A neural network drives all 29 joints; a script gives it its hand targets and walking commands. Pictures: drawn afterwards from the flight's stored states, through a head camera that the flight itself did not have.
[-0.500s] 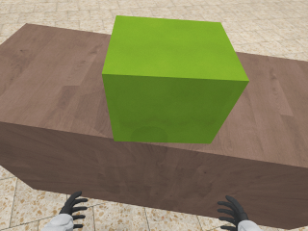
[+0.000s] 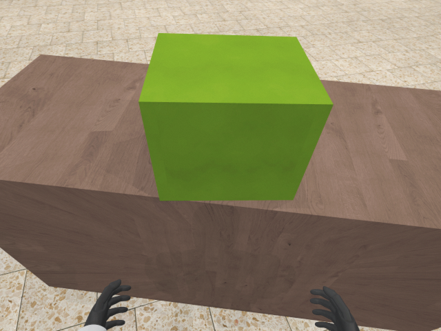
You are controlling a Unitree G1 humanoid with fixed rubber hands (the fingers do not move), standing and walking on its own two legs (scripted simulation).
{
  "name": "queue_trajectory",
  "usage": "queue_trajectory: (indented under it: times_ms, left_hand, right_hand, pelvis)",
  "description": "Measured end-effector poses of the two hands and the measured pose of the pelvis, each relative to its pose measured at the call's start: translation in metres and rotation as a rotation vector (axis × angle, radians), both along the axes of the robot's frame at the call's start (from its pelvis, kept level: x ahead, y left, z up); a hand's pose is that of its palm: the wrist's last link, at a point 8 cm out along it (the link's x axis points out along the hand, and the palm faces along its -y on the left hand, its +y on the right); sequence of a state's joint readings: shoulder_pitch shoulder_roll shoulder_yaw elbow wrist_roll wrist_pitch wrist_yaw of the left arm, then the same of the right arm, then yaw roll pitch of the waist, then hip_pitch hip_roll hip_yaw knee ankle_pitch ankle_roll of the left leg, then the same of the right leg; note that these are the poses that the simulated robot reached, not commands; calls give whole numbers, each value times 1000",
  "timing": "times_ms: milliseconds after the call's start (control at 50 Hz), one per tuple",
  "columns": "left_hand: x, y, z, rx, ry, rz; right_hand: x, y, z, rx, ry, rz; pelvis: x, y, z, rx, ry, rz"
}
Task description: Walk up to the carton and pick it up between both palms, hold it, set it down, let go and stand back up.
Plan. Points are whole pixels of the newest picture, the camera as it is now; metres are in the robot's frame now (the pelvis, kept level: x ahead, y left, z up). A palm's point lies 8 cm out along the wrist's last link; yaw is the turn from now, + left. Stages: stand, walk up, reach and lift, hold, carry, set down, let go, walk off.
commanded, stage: let go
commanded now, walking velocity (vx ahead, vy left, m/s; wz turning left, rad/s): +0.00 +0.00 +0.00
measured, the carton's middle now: (227, 119) +0.51 -0.01 +0.12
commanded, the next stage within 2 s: stand in 0.10 s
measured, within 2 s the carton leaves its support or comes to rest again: neither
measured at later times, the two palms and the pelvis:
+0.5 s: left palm out of the picture +0.08 +0.23 -0.14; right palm out of the picture +0.06 -0.22 -0.14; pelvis +0.05 +0.01 -0.01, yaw +1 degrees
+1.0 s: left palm out of the picture +0.01 +0.22 -0.15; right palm out of the picture +0.02 -0.18 -0.15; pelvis +0.04 +0.02 +0.00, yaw +1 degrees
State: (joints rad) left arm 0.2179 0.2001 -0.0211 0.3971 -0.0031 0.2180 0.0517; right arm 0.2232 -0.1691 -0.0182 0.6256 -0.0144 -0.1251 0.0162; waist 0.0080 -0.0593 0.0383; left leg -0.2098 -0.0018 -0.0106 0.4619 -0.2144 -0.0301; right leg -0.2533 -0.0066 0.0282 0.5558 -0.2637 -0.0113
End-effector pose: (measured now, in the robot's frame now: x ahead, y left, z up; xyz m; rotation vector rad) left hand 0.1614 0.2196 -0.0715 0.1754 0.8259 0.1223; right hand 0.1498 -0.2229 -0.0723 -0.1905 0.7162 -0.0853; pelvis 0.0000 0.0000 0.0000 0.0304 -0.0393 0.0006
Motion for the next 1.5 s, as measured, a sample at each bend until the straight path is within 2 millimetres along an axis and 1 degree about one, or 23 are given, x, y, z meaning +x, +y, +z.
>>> queue_trajectory:
  times_ms: [100, 160, 220, 300, 380, 460, 560, 700, 840, 980, 1260, 1500]
  left_hand:
    - [4, -1, 4, 18, -30, -4]
    - [1, 1, 2, 33, -76, -38]
    - [-13, 6, -11, 24, -49, -43]
    - [-37, 8, -33, -1, 62, -16]
    - [-59, 8, -50, -27, 171, 17]
    - [-77, 9, -62, -46, 267, 55]
    - [-94, 16, -71, -46, 362, 102]
    - [-111, 18, -76, -47, 456, 139]
    - [-127, 10, -80, -68, 523, 146]
    - [-144, 1, -82, -89, 573, 146]
    - [-177, -5, -82, -99, 633, 142]
    - [-195, -6, -81, -93, 642, 137]
  right_hand:
    - [10, -1, 2, 4, -28, 13]
    - [9, -2, -9, -4, 38, 27]
    - [-5, -4, -26, 9, 145, 7]
    - [-33, -5, -45, 22, 286, -31]
    - [-63, -4, -55, 22, 408, -76]
    - [-85, -2, -60, 14, 498, -113]
    - [-100, 5, -66, 14, 568, -149]
    - [-107, 22, -72, 34, 617, -165]
    - [-115, 37, -76, 59, 649, -162]
    - [-129, 45, -77, 69, 682, -162]
    - [-163, 47, -77, 69, 737, -164]
    - [-179, 46, -78, 75, 746, -162]
  pelvis:
    - [1, -4, -1, 2, -3, 7]
    - [6, -5, -2, -15, 13, 10]
    - [13, -4, -4, -30, 33, 12]
    - [23, -2, -5, -41, 54, 14]
    - [34, 1, -5, -45, 61, 15]
    - [42, 5, -5, -47, 64, 16]
    - [51, 10, -5, -49, 66, 15]
    - [55, 14, -5, -48, 54, 14]
    - [53, 18, -4, -46, 36, 13]
    - [45, 19, -3, -44, 20, 12]
    - [26, 20, -1, -39, 3, 10]
    - [10, 18, -1, -35, 4, 9]
